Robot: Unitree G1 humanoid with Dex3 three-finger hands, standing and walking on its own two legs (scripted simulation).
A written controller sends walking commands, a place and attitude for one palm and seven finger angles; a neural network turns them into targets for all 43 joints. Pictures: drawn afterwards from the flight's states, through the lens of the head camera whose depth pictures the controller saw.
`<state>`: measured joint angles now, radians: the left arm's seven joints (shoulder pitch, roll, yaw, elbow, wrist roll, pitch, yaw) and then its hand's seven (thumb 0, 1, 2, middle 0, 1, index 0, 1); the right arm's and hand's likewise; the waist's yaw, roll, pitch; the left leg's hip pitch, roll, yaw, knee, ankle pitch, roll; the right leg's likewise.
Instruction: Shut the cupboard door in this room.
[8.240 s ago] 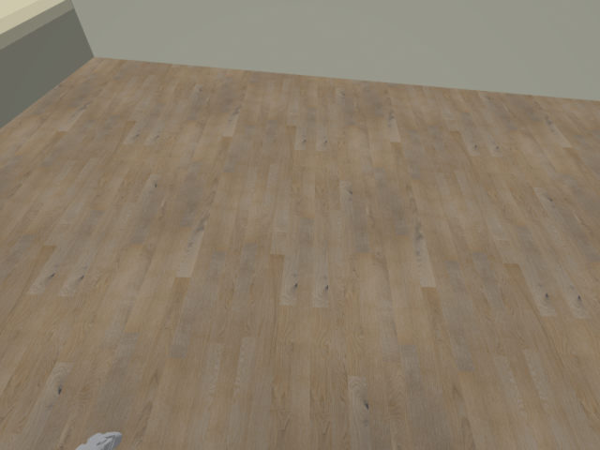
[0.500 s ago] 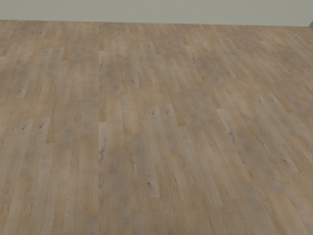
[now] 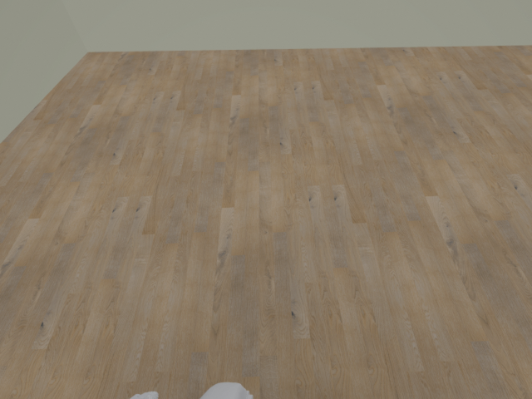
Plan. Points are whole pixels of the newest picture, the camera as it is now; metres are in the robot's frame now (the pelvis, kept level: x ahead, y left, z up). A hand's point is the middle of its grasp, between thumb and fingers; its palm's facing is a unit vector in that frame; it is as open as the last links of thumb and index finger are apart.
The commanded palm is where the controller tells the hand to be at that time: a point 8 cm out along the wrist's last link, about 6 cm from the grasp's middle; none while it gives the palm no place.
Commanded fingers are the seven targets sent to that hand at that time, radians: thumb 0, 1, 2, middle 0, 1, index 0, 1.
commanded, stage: turn or walk to find it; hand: left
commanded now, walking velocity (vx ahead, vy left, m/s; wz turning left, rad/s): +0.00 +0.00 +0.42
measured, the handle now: out of the picture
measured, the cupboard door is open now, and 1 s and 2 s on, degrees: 40 40 40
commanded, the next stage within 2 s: none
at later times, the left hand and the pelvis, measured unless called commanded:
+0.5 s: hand out of the picture -0.01 +0.26 -0.17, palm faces +0.23 -0.94 -0.25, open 7.4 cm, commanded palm none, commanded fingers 0.00 0.90 0.90 -0.20 -0.30 -0.20 -0.30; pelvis -0.02 +0.04 +0.00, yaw +11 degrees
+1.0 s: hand out of the picture -0.05 +0.20 -0.15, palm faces +0.42 -0.87 -0.26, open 7.4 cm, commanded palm none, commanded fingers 0.00 0.90 0.90 -0.20 -0.30 -0.20 -0.30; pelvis -0.03 +0.00 +0.00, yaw +25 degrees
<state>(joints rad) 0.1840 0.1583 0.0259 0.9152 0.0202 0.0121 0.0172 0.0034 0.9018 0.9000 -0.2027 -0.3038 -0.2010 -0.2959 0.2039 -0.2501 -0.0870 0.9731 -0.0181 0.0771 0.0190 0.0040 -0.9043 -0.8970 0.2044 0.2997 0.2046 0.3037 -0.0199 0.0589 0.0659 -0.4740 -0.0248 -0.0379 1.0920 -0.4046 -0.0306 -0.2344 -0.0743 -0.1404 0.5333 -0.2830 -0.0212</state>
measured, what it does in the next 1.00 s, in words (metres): steps on the spot, turning left: left foot, then right foot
